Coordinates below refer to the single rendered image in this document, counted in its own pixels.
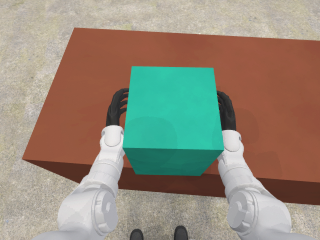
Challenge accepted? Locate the robot left hand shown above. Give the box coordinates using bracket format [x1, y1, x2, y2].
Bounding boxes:
[106, 88, 129, 127]

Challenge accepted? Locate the carton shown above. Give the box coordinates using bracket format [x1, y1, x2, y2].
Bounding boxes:
[122, 66, 225, 176]

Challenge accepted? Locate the left robot forearm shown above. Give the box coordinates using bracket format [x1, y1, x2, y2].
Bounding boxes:
[57, 125, 125, 228]

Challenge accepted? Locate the right robot foot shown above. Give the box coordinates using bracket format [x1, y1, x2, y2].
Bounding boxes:
[174, 225, 188, 240]

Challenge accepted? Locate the robot foot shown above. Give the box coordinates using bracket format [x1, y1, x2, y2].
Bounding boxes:
[174, 225, 188, 240]
[130, 229, 144, 240]

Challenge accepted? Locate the pedestal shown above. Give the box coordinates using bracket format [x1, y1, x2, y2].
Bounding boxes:
[22, 27, 320, 206]

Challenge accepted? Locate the robot right hand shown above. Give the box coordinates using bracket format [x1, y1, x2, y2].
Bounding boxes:
[216, 90, 237, 131]

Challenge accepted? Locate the right robot forearm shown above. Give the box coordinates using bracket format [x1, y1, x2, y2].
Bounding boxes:
[217, 130, 292, 230]

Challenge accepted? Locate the robot left upper arm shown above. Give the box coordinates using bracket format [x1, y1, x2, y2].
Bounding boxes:
[31, 189, 119, 240]

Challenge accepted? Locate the left robot foot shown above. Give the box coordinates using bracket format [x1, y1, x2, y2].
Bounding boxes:
[130, 229, 144, 240]

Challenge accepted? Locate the robot right upper arm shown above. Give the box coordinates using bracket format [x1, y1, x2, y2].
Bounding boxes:
[226, 190, 317, 240]

